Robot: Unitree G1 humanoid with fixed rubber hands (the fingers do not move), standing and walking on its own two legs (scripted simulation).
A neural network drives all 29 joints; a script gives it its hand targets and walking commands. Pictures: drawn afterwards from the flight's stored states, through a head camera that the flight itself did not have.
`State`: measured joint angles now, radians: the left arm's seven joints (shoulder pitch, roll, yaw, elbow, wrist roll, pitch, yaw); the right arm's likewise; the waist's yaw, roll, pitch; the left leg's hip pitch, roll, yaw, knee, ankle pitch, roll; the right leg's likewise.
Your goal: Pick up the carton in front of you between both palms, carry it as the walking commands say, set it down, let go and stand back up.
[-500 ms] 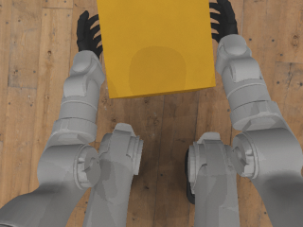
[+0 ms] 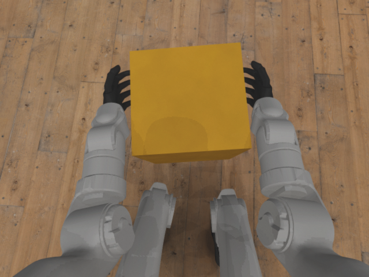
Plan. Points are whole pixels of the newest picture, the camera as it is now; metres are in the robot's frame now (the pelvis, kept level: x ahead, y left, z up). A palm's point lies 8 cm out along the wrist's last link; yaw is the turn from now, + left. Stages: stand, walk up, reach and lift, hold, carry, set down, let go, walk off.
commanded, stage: reach and lift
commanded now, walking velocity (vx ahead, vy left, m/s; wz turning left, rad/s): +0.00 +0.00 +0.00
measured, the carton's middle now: (189, 115) +0.47 +0.02 -0.13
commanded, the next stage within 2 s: none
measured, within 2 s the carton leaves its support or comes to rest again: neither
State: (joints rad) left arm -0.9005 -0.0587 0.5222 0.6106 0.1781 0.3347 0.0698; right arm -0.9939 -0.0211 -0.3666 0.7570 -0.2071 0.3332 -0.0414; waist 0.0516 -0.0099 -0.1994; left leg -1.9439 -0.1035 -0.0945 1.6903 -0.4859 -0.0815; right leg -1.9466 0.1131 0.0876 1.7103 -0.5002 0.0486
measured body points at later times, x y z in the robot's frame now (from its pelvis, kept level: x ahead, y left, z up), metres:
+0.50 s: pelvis +0.05 +0.00 +0.14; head +0.18 +0.00 +0.57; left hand +0.43 +0.17 +0.10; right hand +0.45 -0.14 +0.09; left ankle +0.11 +0.14 -0.48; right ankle +0.10 -0.12 -0.48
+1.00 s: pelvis +0.10 +0.01 +0.25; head +0.10 +0.01 +0.70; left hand +0.41 +0.16 +0.24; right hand +0.41 -0.14 +0.24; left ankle +0.11 +0.14 -0.48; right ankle +0.10 -0.12 -0.48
